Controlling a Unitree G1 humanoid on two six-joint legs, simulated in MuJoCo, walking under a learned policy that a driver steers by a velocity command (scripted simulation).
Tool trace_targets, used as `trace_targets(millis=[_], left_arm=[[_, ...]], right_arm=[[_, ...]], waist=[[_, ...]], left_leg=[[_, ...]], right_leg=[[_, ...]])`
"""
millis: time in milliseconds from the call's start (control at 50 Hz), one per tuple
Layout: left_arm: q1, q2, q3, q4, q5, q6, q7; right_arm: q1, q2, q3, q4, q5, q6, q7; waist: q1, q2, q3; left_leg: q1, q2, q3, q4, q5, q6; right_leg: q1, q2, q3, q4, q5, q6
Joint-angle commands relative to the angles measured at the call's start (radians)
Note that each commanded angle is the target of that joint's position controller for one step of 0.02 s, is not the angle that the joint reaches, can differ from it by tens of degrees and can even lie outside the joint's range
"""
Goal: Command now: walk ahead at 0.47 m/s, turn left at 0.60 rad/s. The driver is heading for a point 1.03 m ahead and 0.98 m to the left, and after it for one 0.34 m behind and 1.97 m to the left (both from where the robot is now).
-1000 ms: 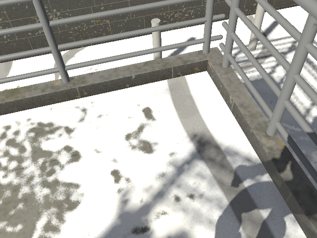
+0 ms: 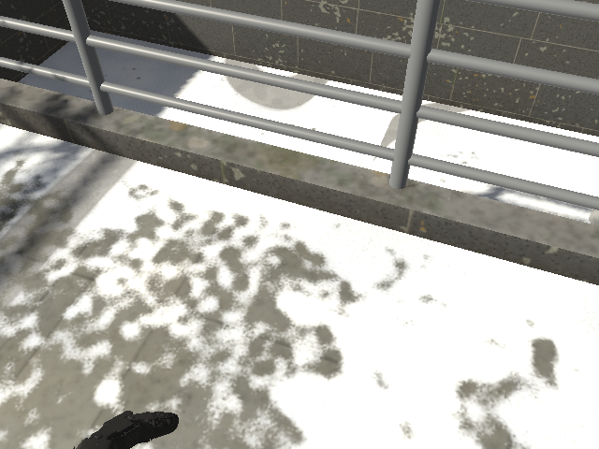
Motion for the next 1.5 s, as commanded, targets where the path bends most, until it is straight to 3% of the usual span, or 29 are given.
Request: trace_targets(millis=[20,40,60,100,200,300,360,400,440,460,480,500,520,560,600,660,880,920,960,980,1000,1020,1040,1080,1120,1220,1320,1420,1500], left_arm=[[0.384,0.276,0.096,0.038,0.019,-0.008,0.03],[0.354,0.201,0.078,0.03,0.011,-0.002,0.028],[0.301,0.15,0.064,0.031,0.008,-0.001,0.021],[0.24,0.092,0.05,0.038,-0.002,-0.008,0.013],[0.282,0.113,0.066,0.076,-0.012,-0.032,-0.011],[0.315,0.169,0.078,0.104,-0.021,-0.034,-0.002],[0.39,0.202,0.085,0.133,-0.007,-0.019,0.006],[0.41,0.239,0.091,0.149,-0.005,-0.001,0.005],[0.438,0.229,0.081,0.157,-0.012,0.015,0.012],[0.466,0.181,0.066,0.117,-0.02,0.016,0.006],[0.455,0.111,0.051,0.037,-0.007,0.008,-0.016],[0.31,0.212,0.077,0.02,0.003,0.002,-0.014],[0.27,0.191,0.069,0.006,-0.014,-0.011,-0.014],[0.28,0.18,0.065,0.019,-0.001,-0.007,-0.009],[0.331,0.167,0.064,0.033,0.017,0.028,-0.012],[0.272,0.152,0.065,0.018,0.019,0.055,-0.022],[-0.115,0.147,0.045,-0.116,0.005,0.03,-0.039],[-0.079,0.16,0.046,-0.117,0.001,0.024,-0.035],[0.089,0.202,0.063,-0.072,-0.001,0.016,-0.015],[0.232,0.23,0.074,-0.038,0.003,0.004,-0.001],[0.389,0.295,0.089,-0.032,0.023,-0.003,0.019],[0.381,0.375,0.103,-0.045,0.041,0.003,0.023],[0.322,0.303,0.097,-0.049,0.01,0.013,0.017],[0.23,0.165,0.063,-0.045,0.001,0.009,0.009],[0.24,0.151,0.056,-0.016,-0.003,-0.004,0.008],[0.3,0.162,0.065,0.033,-0.02,-0.043,-0.009],[0.341,0.157,0.066,0.066,-0.011,-0.036,-0.013],[0.407,0.213,0.08,0.101,-0.012,-0.021,0.007],[0.435,0.259,0.084,0.129,-0.009,0.012,0.02]], right_arm=[[-0.07,-0.083,-0.008,-0.13,-0.001,-0.026,-0.001],[-0.142,-0.102,-0.017,-0.135,-0.024,-0.016,0.009],[-0.172,-0.071,-0.013,-0.137,-0.028,-0.013,0.022],[-0.138,-0.059,-0.012,-0.12,-0.035,0.003,0.04],[-0.242,-0.045,0.004,-0.164,-0.028,0.024,0.067],[-0.411,-0.045,0.024,-0.206,-0.026,0.029,0.086],[-0.482,-0.05,0.031,-0.235,-0.028,0.028,0.081],[-0.444,-0.068,0.023,-0.228,-0.034,0.029,0.073],[-0.202,-0.104,-0.001,-0.151,-0.044,0.01,0.052],[-0.074,-0.195,-0.03,-0.13,-0.054,0.005,0.033],[-0.089,-0.295,-0.05,-0.153,-0.02,0.011,0.02],[-0.041,-0.268,-0.048,-0.142,-0.005,0.021,0.006],[-0.087,-0.233,-0.038,-0.118,-0.004,0.021,-0.007],[-0.166,-0.167,-0.019,-0.122,0.006,0.011,-0.011],[-0.194,-0.139,-0.007,-0.129,0.014,-0.004,-0.008],[-0.142,-0.165,-0.015,-0.105,0.017,-0.014,-0.004],[0.06,-0.181,-0.021,-0.05,0.005,-0.021,-0.018],[0.039,-0.197,-0.024,-0.054,0.004,-0.02,-0.026],[-0.02,-0.221,-0.029,-0.066,0.002,-0.025,-0.023],[-0.045,-0.226,-0.029,-0.068,0.01,-0.031,-0.013],[-0.038,-0.159,-0.011,-0.094,0.017,-0.04,-0.002],[0.094,-0.067,0.005,-0.114,0.046,-0.032,-0.007],[0.084,-0.152,0.001,-0.092,-0.001,-0.018,-0.018],[-0.032,-0.145,0.001,-0.088,-0.015,-0.002,0.0],[-0.055,-0.124,0.004,-0.094,-0.024,0.02,0.02],[-0.168,-0.094,0.013,-0.143,-0.03,0.046,0.049],[-0.343,-0.063,0.027,-0.2,-0.024,0.034,0.072],[-0.488,-0.066,0.032,-0.255,-0.033,0.034,0.082],[-0.363,-0.094,0.015,-0.23,-0.04,0.028,0.062]], waist=[[0.19,-0.244,-0.104],[0.186,-0.111,0.007],[0.162,-0.084,0.066],[0.11,-0.17,0.079],[0.085,-0.131,0.044],[0.11,-0.127,0.09],[0.141,-0.121,0.1],[0.114,-0.124,0.065],[0.014,-0.078,-0.084],[-0.026,0.052,-0.212],[0.027,0.267,-0.294],[-0.04,0.094,-0.247],[-0.004,0.064,-0.103],[0.078,0.013,0.014],[0.123,0.038,0.002],[0.118,0.033,0.032],[-0.001,0.055,0.096],[0.025,0.068,0.09],[0.104,0.069,0.029],[0.18,0.025,-0.048],[0.236,-0.059,-0.192],[0.151,-0.298,-0.302],[0.121,-0.191,-0.233],[0.104,-0.024,-0.014],[0.084,-0.096,0.041],[0.08,-0.113,0.061],[0.11,-0.107,0.096],[0.146,-0.099,0.141],[0.079,-0.114,0.028]], left_leg=[[-0.669,-0.004,0.095,0.423,-0.153,0.032],[-0.688,0.043,0.067,0.479,-0.052,0.034],[-0.672,0.076,0.081,0.469,0.028,0.024],[-0.555,0.118,0.096,0.422,0.137,-0.004],[-0.524,0.136,0.128,0.391,0.319,-0.027],[-0.38,0.153,0.217,0.073,0.432,-0.015],[-0.348,0.129,0.281,-0.029,0.315,0.023],[-0.259,0.075,0.324,-0.086,0.204,0.055],[0.079,0.0,0.328,-0.183,0.236,0.102],[0.387,0.198,0.032,-0.221,0.051,0.172],[0.566,0.47,-0.505,-0.347,0.111,0.291],[0.548,0.441,-0.492,-0.389,0.205,0.272],[0.431,0.408,-0.318,-0.384,0.358,0.252],[0.223,0.312,-0.168,-0.411,0.567,0.196],[0.138,0.262,-0.108,-0.435,0.634,0.193],[0.106,0.234,-0.104,-0.486,0.561,0.196],[0.256,0.227,-0.184,-0.41,0.72,0.154],[0.241,0.236,-0.208,-0.378,0.776,0.125],[0.173,0.203,-0.197,-0.24,0.976,0.075],[0.115,0.146,-0.155,-0.055,0.98,0.049],[-0.012,0.088,-0.097,0.221,0.705,0.031],[-0.299,-0.078,0.022,0.517,-0.1,-0.001],[-0.373,0.022,0.037,0.597,-0.051,0.013],[-0.352,0.095,0.073,0.556,0.097,0.006],[-0.317,0.13,0.094,0.505,0.12,-0.006],[-0.413,0.158,0.12,0.445,0.225,-0.017],[-0.423,0.172,0.181,0.198,0.419,-0.029],[-0.373,0.167,0.272,-0.022,0.359,0.002],[-0.146,0.041,0.336,-0.111,0.185,0.085]], right_leg=[[0.659,-0.472,0.734,-0.32,-0.504,-0.191],[0.575,-0.406,0.601,-0.304,-0.49,-0.175],[0.487,-0.351,0.451,-0.31,-0.326,-0.154],[0.362,-0.269,0.245,-0.345,-0.059,-0.121],[0.314,-0.265,0.026,-0.363,0.349,-0.148],[0.288,-0.255,-0.114,-0.391,0.334,-0.119],[0.396,-0.28,-0.153,-0.337,0.411,-0.113],[0.464,-0.284,-0.199,-0.196,0.699,-0.11],[0.39,-0.258,-0.26,0.174,0.812,-0.077],[0.105,-0.223,-0.27,0.497,0.474,-0.041],[-0.234,-0.038,-0.188,0.793,-0.337,0.008],[-0.338,-0.053,-0.025,0.831,-0.259,-0.008],[-0.364,-0.096,-0.018,0.783,-0.157,-0.021],[-0.255,-0.136,-0.014,0.615,-0.097,-0.016],[-0.164,-0.129,-0.016,0.561,-0.097,0.004],[-0.203,-0.112,-0.025,0.472,-0.024,0.029],[-0.274,-0.031,-0.021,0.077,0.222,0.012],[-0.152,-0.009,-0.017,0.006,0.192,-0.009],[0.123,0.043,-0.036,-0.042,0.104,-0.038],[0.325,0.018,-0.024,-0.09,0.13,-0.061],[0.563,-0.185,0.172,-0.108,-0.063,-0.103],[0.764,-0.469,0.637,-0.204,-0.054,-0.227],[0.647,-0.447,0.734,-0.249,-0.18,-0.232],[0.39,-0.357,0.437,-0.303,-0.106,-0.198],[0.288,-0.286,0.245,-0.344,0.046,-0.163],[0.3,-0.282,0.051,-0.393,0.279,-0.172],[0.31,-0.24,-0.128,-0.401,0.337,-0.145],[0.403,-0.28,-0.191,-0.392,0.376,-0.126],[0.499,-0.29,-0.269,-0.065,0.896,-0.108]])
